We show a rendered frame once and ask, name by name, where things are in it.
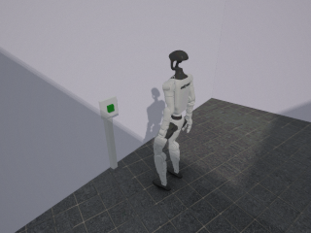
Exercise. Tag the robot left forearm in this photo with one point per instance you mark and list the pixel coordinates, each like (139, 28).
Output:
(165, 123)

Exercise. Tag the robot right forearm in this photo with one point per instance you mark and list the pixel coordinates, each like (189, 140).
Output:
(189, 109)

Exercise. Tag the robot left hand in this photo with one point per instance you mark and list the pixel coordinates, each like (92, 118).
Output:
(159, 142)

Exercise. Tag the right robot upper arm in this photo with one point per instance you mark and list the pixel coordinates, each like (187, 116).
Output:
(191, 93)

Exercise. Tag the panel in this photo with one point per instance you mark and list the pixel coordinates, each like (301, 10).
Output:
(108, 126)

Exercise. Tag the button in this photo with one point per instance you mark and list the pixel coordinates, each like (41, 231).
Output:
(110, 108)

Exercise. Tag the left robot upper arm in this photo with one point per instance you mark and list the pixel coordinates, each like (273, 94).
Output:
(168, 88)

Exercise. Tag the robot right hand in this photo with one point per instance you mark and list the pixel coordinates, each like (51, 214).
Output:
(189, 122)

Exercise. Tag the left robot shin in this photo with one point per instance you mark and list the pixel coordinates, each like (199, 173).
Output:
(161, 168)

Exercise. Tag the humanoid robot head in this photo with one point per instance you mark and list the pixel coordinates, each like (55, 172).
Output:
(178, 56)

